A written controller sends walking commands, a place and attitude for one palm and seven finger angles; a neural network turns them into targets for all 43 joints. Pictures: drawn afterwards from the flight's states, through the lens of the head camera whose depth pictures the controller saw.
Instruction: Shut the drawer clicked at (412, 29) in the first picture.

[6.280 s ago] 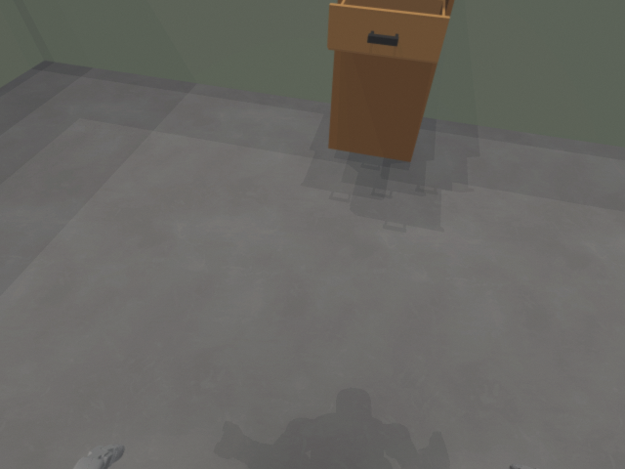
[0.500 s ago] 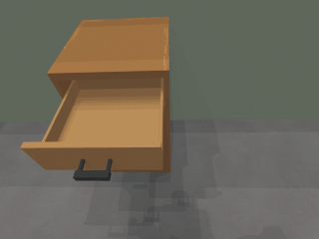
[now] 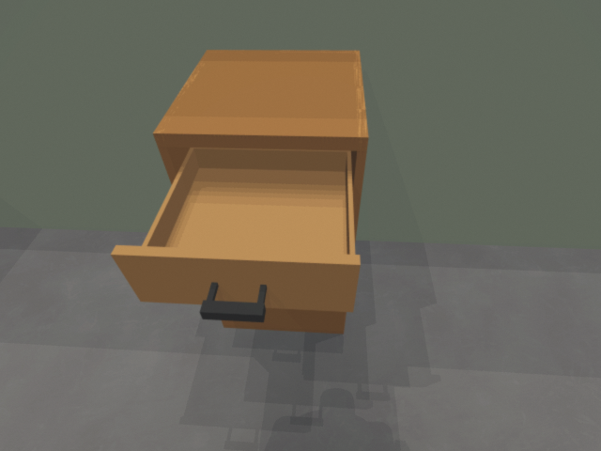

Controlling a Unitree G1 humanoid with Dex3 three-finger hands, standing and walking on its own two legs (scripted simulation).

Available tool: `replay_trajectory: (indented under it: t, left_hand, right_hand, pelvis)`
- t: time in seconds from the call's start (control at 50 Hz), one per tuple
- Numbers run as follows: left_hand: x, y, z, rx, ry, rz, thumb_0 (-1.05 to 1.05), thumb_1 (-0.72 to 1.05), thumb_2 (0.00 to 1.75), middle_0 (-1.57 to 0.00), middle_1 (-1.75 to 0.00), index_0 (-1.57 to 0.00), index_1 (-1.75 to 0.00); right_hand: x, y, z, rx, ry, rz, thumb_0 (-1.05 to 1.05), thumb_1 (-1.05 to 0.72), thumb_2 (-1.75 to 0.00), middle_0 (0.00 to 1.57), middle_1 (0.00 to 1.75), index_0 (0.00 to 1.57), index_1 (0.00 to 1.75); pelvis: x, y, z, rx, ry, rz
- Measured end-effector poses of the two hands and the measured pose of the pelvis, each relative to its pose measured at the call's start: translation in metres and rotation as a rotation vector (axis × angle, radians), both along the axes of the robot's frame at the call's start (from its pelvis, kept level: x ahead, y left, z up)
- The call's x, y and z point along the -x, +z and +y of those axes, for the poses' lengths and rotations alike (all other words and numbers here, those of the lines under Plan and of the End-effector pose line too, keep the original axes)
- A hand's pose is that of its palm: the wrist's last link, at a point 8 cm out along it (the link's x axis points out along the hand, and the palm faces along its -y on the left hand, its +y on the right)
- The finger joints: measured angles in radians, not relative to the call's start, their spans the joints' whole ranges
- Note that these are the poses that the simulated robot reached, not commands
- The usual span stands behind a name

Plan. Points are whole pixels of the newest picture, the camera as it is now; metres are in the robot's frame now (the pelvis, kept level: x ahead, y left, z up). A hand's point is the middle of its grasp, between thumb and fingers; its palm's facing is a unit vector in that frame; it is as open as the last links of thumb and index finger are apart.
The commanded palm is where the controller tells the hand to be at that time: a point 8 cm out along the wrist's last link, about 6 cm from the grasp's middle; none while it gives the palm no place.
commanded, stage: come to a stop and stand still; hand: left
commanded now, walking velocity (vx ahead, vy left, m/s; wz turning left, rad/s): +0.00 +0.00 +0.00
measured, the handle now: (235, 300) +0.35 +0.14 -0.04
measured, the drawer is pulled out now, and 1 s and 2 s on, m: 0.29 0.29 0.29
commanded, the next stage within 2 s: look again from close up in 0.28 s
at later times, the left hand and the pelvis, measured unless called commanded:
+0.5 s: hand out of the picture +0.01 +0.16 -0.16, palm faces +0.02 -0.98 -0.20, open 7.4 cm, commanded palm none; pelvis +0.03 -0.01 +0.01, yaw +1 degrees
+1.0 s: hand out of the picture +0.10 +0.14 -0.15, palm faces +0.09 -0.97 -0.23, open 7.3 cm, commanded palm +0.14 +0.19 -0.06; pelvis +0.06 -0.04 +0.01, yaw +2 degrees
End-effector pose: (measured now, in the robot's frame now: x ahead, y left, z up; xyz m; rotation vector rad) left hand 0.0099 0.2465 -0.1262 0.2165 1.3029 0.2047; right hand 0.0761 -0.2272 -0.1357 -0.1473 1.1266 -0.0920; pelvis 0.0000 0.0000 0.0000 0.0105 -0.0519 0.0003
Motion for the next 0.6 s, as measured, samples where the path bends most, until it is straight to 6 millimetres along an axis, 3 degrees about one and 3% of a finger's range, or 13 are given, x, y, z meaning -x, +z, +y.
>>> replay_trajectory:
  t: [0.16,0.3,0.4,0.6]
  left_hand:
    - [0.039,0.007,-0.001,0.008,0.042,0.069,0.00,0.91,0.90,-0.20,-0.30,-0.19,-0.30]
    - [0.048,0.005,-0.017,0.037,0.059,0.122,0.01,0.91,0.90,-0.20,-0.30,-0.19,-0.30]
    - [0.035,0.004,-0.031,0.059,0.046,0.131,0.01,0.91,0.90,-0.20,-0.30,-0.19,-0.30]
    - [-0.016,0.002,-0.045,0.058,0.007,0.091,0.02,0.93,0.90,-0.20,-0.30,-0.20,-0.30]
  right_hand:
    - [0.013,-0.003,0.006,-0.008,0.027,0.055,0.01,-0.92,-0.90,0.20,0.30,0.20,0.30]
    - [0.034,-0.008,0.000,-0.005,0.013,0.152,0.01,-0.91,-0.90,0.20,0.30,0.20,0.30]
    - [0.044,-0.009,-0.003,-0.010,-0.010,0.196,0.01,-0.91,-0.90,0.19,0.30,0.20,0.30]
    - [0.045,-0.007,-0.008,-0.024,-0.040,0.252,0.01,-0.91,-0.90,0.19,0.30,0.20,0.30]
  pelvis:
    - [0.003,0.005,0.007,0.002,0.023,0.025]
    - [-0.004,0.007,0.005,-0.006,0.030,0.041]
    - [-0.014,0.009,-0.001,-0.009,0.026,0.047]
    - [-0.036,0.011,-0.017,-0.009,0.021,0.054]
